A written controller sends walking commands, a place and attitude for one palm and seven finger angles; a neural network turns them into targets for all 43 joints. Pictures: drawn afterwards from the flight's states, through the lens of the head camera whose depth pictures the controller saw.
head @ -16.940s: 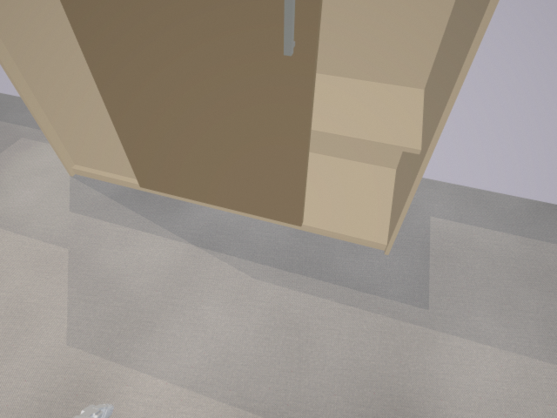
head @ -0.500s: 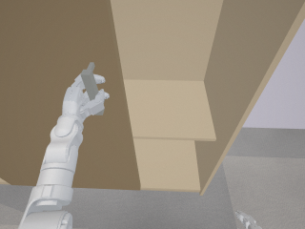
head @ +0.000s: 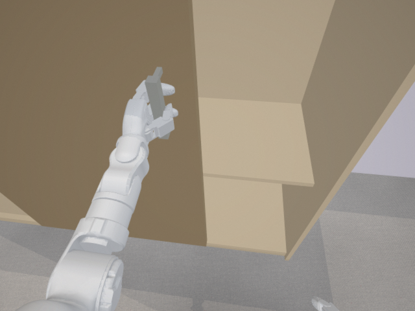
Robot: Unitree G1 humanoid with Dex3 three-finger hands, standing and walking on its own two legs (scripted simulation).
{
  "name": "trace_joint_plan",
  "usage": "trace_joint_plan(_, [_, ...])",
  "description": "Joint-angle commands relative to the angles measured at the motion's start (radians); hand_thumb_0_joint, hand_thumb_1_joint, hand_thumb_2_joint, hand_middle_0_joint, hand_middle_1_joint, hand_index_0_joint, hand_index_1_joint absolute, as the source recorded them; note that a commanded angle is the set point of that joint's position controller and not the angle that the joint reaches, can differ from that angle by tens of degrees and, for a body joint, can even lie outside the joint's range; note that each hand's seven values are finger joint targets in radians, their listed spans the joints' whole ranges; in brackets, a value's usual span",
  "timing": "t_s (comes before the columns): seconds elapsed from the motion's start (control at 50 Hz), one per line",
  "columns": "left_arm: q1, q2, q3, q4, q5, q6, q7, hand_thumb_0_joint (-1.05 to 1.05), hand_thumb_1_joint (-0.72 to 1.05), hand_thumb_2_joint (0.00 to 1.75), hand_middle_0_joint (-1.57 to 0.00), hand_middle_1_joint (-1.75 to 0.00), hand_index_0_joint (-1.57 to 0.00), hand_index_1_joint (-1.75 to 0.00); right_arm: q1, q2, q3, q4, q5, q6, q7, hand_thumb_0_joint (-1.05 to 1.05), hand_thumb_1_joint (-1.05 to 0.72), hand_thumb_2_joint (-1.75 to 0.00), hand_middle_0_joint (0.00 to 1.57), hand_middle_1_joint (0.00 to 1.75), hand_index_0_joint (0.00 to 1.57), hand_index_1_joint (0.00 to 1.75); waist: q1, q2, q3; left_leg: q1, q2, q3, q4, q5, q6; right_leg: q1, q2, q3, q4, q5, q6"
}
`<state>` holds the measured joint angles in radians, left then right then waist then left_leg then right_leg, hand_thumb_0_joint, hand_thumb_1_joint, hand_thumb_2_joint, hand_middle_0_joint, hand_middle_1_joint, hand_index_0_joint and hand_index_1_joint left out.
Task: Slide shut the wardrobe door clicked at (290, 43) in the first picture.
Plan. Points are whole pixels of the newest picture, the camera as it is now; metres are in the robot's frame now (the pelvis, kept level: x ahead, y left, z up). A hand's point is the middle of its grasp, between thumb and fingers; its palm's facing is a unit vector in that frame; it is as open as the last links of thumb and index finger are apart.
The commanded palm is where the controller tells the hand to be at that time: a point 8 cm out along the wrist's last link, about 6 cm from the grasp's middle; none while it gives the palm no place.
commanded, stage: tug the door sideways, standing still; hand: left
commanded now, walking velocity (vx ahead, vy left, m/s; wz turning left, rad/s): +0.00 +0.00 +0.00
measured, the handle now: (161, 104) +0.48 +0.12 +0.15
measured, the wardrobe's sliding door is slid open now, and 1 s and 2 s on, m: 0.37 0.33 0.04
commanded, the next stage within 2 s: step sideways, sliding the door along in 0.08 s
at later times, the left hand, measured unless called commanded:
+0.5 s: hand (181, 122) +0.43 +0.07 +0.15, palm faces +0.04 -0.98 -0.19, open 5.9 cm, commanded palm +0.41 +0.11 +0.15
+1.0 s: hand (193, 120) +0.44 +0.05 +0.14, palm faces +0.24 -0.97 -0.09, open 6.1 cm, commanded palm +0.40 +0.03 +0.15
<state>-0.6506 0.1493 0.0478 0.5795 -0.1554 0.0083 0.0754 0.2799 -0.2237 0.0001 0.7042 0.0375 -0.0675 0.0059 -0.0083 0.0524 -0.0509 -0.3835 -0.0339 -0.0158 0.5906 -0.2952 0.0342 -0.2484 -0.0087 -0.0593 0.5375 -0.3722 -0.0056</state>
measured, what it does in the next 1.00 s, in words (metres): steps to the right: left foot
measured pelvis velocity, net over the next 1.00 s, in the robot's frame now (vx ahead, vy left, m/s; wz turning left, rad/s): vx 0.01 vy -0.15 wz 0.03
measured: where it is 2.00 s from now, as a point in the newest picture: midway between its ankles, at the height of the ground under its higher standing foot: outside the picture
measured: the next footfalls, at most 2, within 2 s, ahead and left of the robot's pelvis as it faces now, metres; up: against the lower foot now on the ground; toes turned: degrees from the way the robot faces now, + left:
left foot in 0.72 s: +0.04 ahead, +0.06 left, +0.00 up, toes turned +5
right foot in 1.06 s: +0.15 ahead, -0.33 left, +0.00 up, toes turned -1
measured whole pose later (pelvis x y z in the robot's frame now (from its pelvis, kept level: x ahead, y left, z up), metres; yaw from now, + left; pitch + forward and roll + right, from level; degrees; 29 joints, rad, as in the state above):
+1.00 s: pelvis +0.01 -0.15 -0.01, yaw +2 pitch -4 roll -2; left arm -0.73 0.24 0.07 0.41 -0.12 -0.07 0.12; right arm 0.15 -0.18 -0.01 0.61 0.07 0.00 -0.01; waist 0.13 0.07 0.32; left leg -0.22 0.19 -0.04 0.64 -0.34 -0.11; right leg -0.45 -0.07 0.00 0.80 -0.31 0.01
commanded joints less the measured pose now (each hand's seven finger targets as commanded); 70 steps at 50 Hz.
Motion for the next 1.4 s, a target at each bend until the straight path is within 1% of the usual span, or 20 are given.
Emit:
trace_joint_plan(0.0, [-0.580, -0.150, -0.196, -0.260, 0.005, -0.100, -0.089, 0.00, 0.90, 0.90, -0.45, -1.40, -0.45, -1.40, -0.005, -0.131, -0.049, -0.102, 0.000, -0.062, -0.003, 0.00, -0.90, -0.90, 0.20, 0.30, 0.20, 0.30, -0.112, -0.010, -0.369, 0.483, 0.056, -0.084, 0.007, 0.512, -0.018, -0.200, 0.052, -0.005, -0.027, 0.415, -0.022])
trace_joint_plan(0.16, [-0.697, -0.138, -0.187, -0.219, 0.012, -0.125, -0.057, 0.00, 0.90, 0.90, -0.45, -1.40, -0.45, -1.40, 0.016, -0.142, -0.053, -0.080, -0.001, -0.084, 0.004, 0.00, -0.90, -0.90, 0.20, 0.30, 0.20, 0.30, -0.127, -0.014, -0.363, 0.445, 0.053, -0.087, -0.001, 0.406, -0.020, -0.225, 0.055, -0.003, -0.027, 0.347, -0.022])
trace_joint_plan(0.18, [-0.783, 0.464, 0.194, -0.263, 0.087, -0.163, 0.002, 0.00, 0.90, 0.90, -0.45, -1.40, -0.45, -1.40, -0.013, -0.195, -0.051, -0.105, 0.000, -0.058, -0.038, 0.00, -0.90, -0.90, 0.20, 0.30, 0.20, 0.30, -0.011, 0.027, -0.327, 0.360, 0.129, -0.104, -0.031, 0.358, 0.030, -0.129, -0.007, 0.052, -0.042, 0.244, -0.007])
trace_joint_plan(0.22, [-0.704, 0.188, 0.003, -0.199, 0.084, -0.176, -0.018, 0.00, 0.90, 0.90, -0.45, -1.40, -0.45, -1.40, -0.050, -0.146, -0.039, -0.117, -0.005, -0.038, -0.058, 0.00, -0.90, -0.90, 0.20, 0.30, 0.20, 0.30, -0.045, -0.005, -0.310, 0.359, 0.144, -0.103, -0.052, 0.287, 0.040, -0.105, 0.004, 0.028, -0.010, 0.222, 0.003])
trace_joint_plan(0.34, [-0.670, 0.241, 0.030, -0.133, 0.068, -0.176, -0.013, 0.00, 0.90, 0.90, -0.45, -1.40, -0.45, -1.40, -0.061, -0.159, -0.042, -0.142, -0.004, 0.019, -0.090, 0.00, -0.90, -0.90, 0.20, 0.30, 0.20, 0.30, -0.034, 0.103, -0.241, 0.407, 0.333, -0.404, -0.138, 0.076, 0.154, -0.252, 0.033, 0.058, 0.197, -0.169, -0.028])
trace_joint_plan(0.44, [-0.634, 0.289, 0.064, -0.058, 0.080, -0.153, -0.013, 0.00, 0.90, 0.90, -0.45, -1.40, -0.45, -1.40, -0.061, -0.163, -0.037, -0.148, 0.012, 0.051, -0.094, 0.00, -0.90, -0.90, 0.20, 0.30, 0.20, 0.30, -0.004, -0.114, -0.191, 0.046, 0.205, -0.076, 0.152, 0.122, 0.056, 0.154, 0.001, 0.092, -0.143, 0.020, -0.065])
trace_joint_plan(0.48, [-0.671, 0.276, 0.066, -0.035, 0.088, -0.148, -0.019, 0.00, 0.90, 0.90, -0.45, -1.40, -0.45, -1.40, -0.093, -0.130, -0.043, -0.149, 0.019, 0.050, -0.089, 0.00, -0.90, -0.90, 0.20, 0.30, 0.20, 0.30, -0.004, -0.442, -0.099, -0.179, 0.047, 0.050, 0.481, -0.148, -0.014, 0.220, -0.218, 0.419, -0.290, 0.218, -0.189])
trace_joint_plan(0.54, [-0.686, 0.205, 0.026, -0.075, 0.105, -0.196, -0.022, 0.00, 0.90, 0.90, -0.45, -1.40, -0.45, -1.40, -0.091, -0.109, -0.038, -0.112, 0.008, 0.030, -0.089, 0.00, -0.90, -0.90, 0.20, 0.30, 0.20, 0.30, 0.002, -0.111, -0.108, -0.234, 0.072, -0.004, 0.550, -0.212, -0.013, 0.355, -0.252, 0.360, -0.112, 0.678, -0.246])
trace_joint_plan(0.66, [-0.630, 0.114, -0.036, -0.276, 0.082, -0.237, -0.009, 0.00, 0.90, 0.90, -0.45, -1.40, -0.45, -1.40, -0.082, -0.105, -0.051, -0.158, -0.003, 0.061, -0.083, 0.00, -0.90, -0.90, 0.20, 0.30, 0.20, 0.30, -0.029, -0.121, -0.233, 0.344, 0.071, 0.129, -0.107, 0.219, 0.030, 0.140, -0.099, 0.072, 0.240, 0.801, -0.090])
trace_joint_plan(0.68, [-0.643, 0.083, -0.066, -0.334, 0.068, -0.246, -0.014, 0.00, 0.90, 0.90, -0.45, -1.40, -0.45, -1.40, -0.084, -0.130, -0.067, -0.168, -0.007, 0.062, -0.077, 0.00, -0.90, -0.90, 0.20, 0.30, 0.20, 0.30, -0.060, -0.003, -0.270, 0.622, 0.216, -0.029, -0.198, 0.489, 0.103, -0.135, -0.038, 0.029, 0.498, 0.541, -0.019])
trace_joint_plan(0.7, [-0.663, 0.037, -0.110, -0.397, 0.040, -0.253, -0.024, 0.00, 0.90, 0.90, -0.45, -1.40, -0.45, -1.40, -0.107, -0.157, -0.076, -0.187, -0.001, 0.064, -0.048, 0.00, -0.90, -0.90, 0.20, 0.30, 0.20, 0.30, -0.061, 0.218, -0.319, 0.820, 0.522, -0.450, -0.120, 0.796, 0.247, -0.449, 0.050, 0.114, 0.749, -0.122, 0.015])
trace_joint_plan(0.72, [-0.672, 0.034, -0.129, -0.416, 0.047, -0.240, -0.033, 0.00, 0.90, 0.90, -0.45, -1.40, -0.45, -1.40, -0.140, -0.115, -0.057, -0.193, 0.005, 0.061, -0.020, 0.00, -0.90, -0.90, 0.20, 0.30, 0.20, 0.30, -0.065, 0.074, -0.259, 0.727, 0.555, -0.508, -0.107, 0.780, 0.271, -0.468, 0.034, 0.247, 0.875, -0.140, -0.030])
trace_joint_plan(0.96, [-0.584, -0.056, -0.242, -0.542, 0.079, -0.202, -0.053, 0.00, 0.90, 0.90, -0.45, -1.40, -0.45, -1.40, -0.191, -0.128, -0.079, -0.226, 0.038, 0.006, -0.026, 0.00, -0.90, -0.90, 0.20, 0.30, 0.20, 0.30, -0.035, 0.242, -0.226, 0.436, 0.337, 0.048, 0.008, 0.643, 0.065, -0.028, 0.008, -0.051, 0.170, 0.105, 0.021])
trace_joint_plan(1.04, [-0.476, 0.045, -0.177, -0.602, 0.105, -0.204, -0.028, 0.00, 0.90, 0.90, -0.45, -1.40, -0.45, -1.40, -0.189, -0.091, -0.062, -0.221, 0.038, -0.002, -0.020, 0.00, -0.90, -0.90, 0.20, 0.30, 0.20, 0.30, -0.038, 0.013, -0.244, 0.319, 0.203, 0.084, 0.315, 0.528, -0.035, 0.278, -0.048, 0.005, -0.158, 0.722, -0.003])
trace_joint_plan(1.08, [-0.407, 0.091, -0.124, -0.605, 0.100, -0.192, -0.020, 0.00, 0.90, 0.90, -0.45, -1.40, -0.45, -1.40, -0.212, -0.085, -0.081, -0.209, 0.036, 0.001, -0.031, 0.00, -0.90, -0.90, 0.20, 0.30, 0.20, 0.30, -0.007, -0.467, -0.254, 0.038, 0.108, 0.024, 0.451, -0.195, -0.068, 0.399, -0.232, 0.241, -0.067, 1.053, -0.133])
trace_joint_plan(1.12, [-0.403, 0.044, -0.156, -0.764, 0.090, -0.213, -0.004, 0.00, 0.90, 0.90, -0.45, -1.40, -0.45, -1.40, -0.249, -0.055, -0.059, -0.207, 0.027, -0.019, -0.053, 0.00, -0.90, -0.90, 0.20, 0.30, 0.20, 0.30, -0.024, -0.266, -0.240, 0.036, 0.121, -0.002, 0.276, -0.266, -0.043, 0.365, -0.266, 0.234, -0.017, 1.121, -0.143])
trace_joint_plan(1.16, [-0.343, 0.020, -0.176, -0.829, 0.075, -0.222, 0.017, 0.00, 0.90, 0.90, -0.45, -1.40, -0.45, -1.40, -0.241, -0.069, -0.056, -0.191, 0.024, -0.017, -0.059, 0.00, -0.90, -0.90, 0.20, 0.30, 0.20, 0.30, -0.048, -0.105, -0.280, 0.280, 0.209, 0.030, -0.145, 0.284, -0.025, 0.266, -0.188, 0.088, 0.167, 0.950, -0.058])
trace_joint_plan(1.2, [-0.288, -0.034, -0.201, -0.887, 0.059, -0.229, -0.012, 0.00, 0.90, 0.90, -0.45, -1.40, -0.45, -1.40, -0.242, -0.128, -0.100, -0.244, 0.012, -0.006, -0.019, 0.00, -0.90, -0.90, 0.20, 0.30, 0.20, 0.30, -0.018, 0.143, -0.353, 0.650, 0.532, -0.212, -0.093, 1.079, 0.142, -0.138, -0.034, 0.064, 0.353, -0.014, 0.027])
trace_joint_plan(1.22, [-0.318, -0.038, -0.204, -0.918, 0.080, -0.243, -0.021, 0.00, 0.90, 0.90, -0.45, -1.40, -0.45, -1.40, -0.239, -0.128, -0.104, -0.253, 0.005, -0.016, 0.002, 0.00, -0.90, -0.90, 0.20, 0.30, 0.20, 0.30, -0.021, 0.157, -0.314, 0.636, 0.534, -0.171, -0.064, 1.068, 0.154, -0.177, -0.021, 0.097, 0.403, -0.132, 0.011])
trace_joint_plan(1.38, [-0.122, 0.046, -0.159, -1.003, 0.122, -0.269, -0.022, 0.00, 0.90, 0.90, -0.45, -1.40, -0.45, -1.40, -0.238, -0.101, -0.078, -0.303, 0.025, -0.058, 0.041, 0.00, -0.90, -0.90, 0.20, 0.30, 0.20, 0.30, -0.015, 0.141, -0.221, 0.521, 0.332, 0.090, 0.187, 0.888, 0.002, 0.137, 0.000, -0.001, -0.130, 0.474, 0.010])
